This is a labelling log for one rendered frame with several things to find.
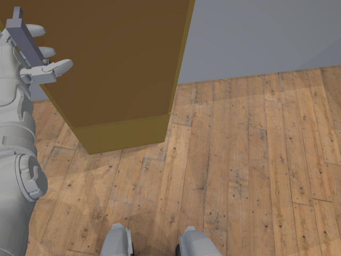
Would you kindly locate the left robot upper arm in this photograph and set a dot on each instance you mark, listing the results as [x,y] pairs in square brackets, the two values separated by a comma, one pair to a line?
[22,183]

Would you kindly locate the left robot hand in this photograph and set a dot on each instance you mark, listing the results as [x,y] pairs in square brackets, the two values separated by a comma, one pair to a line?
[12,61]

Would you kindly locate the handle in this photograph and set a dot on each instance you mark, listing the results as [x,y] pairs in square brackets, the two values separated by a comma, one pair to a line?
[24,40]

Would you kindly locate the left robot forearm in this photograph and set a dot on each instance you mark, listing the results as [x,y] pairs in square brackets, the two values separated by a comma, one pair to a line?
[17,126]

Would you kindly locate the robot left thigh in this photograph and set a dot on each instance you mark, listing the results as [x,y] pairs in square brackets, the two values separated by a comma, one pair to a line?
[118,242]

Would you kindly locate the cupboard door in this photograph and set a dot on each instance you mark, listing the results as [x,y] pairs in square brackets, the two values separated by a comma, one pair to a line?
[124,54]

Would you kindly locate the robot thigh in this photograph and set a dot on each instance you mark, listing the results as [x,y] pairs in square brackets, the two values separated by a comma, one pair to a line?
[118,242]
[196,243]

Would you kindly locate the robot right thigh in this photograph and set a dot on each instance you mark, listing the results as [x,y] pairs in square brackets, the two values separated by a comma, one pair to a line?
[196,243]

